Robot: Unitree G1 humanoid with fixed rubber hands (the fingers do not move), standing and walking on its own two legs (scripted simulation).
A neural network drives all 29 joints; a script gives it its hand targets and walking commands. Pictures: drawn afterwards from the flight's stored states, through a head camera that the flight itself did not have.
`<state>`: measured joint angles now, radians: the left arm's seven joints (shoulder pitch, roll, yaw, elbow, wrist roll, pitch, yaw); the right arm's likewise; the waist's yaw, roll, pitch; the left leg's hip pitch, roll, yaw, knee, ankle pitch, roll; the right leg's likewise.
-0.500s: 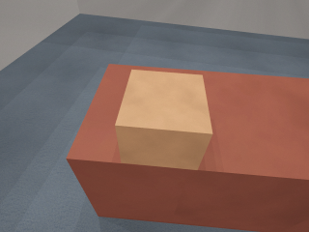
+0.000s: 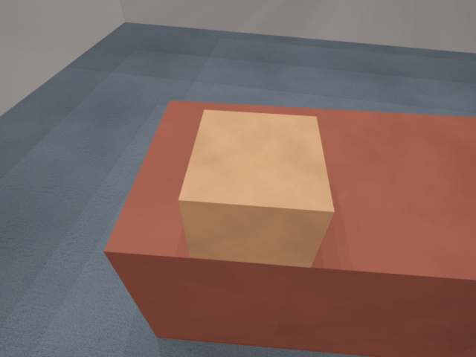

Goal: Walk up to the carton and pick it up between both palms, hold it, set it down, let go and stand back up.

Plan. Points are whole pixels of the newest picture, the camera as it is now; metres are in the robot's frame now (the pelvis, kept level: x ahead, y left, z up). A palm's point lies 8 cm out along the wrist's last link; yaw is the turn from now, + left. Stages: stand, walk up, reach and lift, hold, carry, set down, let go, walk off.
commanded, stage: walk up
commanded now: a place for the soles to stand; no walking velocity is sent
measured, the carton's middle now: (254, 185) +0.49 -0.05 -0.01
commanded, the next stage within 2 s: reach and lift in 0.40 s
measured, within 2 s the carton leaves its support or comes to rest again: neither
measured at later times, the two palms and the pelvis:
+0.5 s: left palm out of the picture +0.04 +0.26 -0.15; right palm out of the picture +0.07 -0.26 -0.15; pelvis -0.02 -0.01 -0.02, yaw +0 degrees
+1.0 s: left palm out of the picture +0.09 +0.23 -0.10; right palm out of the picture +0.10 -0.25 -0.10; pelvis -0.07 -0.05 -0.01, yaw -2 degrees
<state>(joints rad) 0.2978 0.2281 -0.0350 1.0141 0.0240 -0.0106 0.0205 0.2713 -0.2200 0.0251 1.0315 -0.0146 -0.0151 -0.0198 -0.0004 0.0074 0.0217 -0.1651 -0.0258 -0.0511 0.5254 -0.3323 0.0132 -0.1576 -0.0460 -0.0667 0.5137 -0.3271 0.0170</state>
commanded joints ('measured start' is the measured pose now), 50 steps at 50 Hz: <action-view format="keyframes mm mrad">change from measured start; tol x16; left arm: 1 66 112 22 -24 -2 -10 6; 20 72 123 19 -13 -2 -3 5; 21 -764 300 43 -401 -74 196 -19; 33 46 78 202 -708 82 691 -102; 44 -413 233 207 -681 1 390 -43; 50 -341 251 138 -729 -60 393 -58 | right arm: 1 50 -119 -19 -25 -6 -8 -2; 20 73 -125 -8 -18 0 -8 -7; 21 -725 -83 -166 -199 -106 -53 26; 31 -175 -240 5 -103 167 115 74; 42 -339 38 -10 -611 -15 -1 8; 50 -158 53 -77 -553 27 64 -32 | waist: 1 2 -30 47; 22 -56 -42 70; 29 -24 180 -397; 40 77 -152 35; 50 -16 67 -168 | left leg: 1 -56 89 -68 -70 335 44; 20 -65 78 -88 -67 274 41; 23 -415 83 99 111 -101 -60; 26 -260 92 102 189 194 -102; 29 99 108 29 285 879 -154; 31 209 92 29 244 928 -168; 38 -177 -1 161 -29 145 -23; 50 -145 76 157 25 15 -17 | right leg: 1 5 -62 59 -78 242 -66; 20 10 -69 44 -85 173 -69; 21 -263 1 3 124 -47 -57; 23 -206 -6 -7 180 -137 -53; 29 -291 57 -75 312 405 -47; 34 36 78 -35 55 717 -27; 42 -66 -28 150 -108 -95 15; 50 -40 -37 135 -67 -22 -18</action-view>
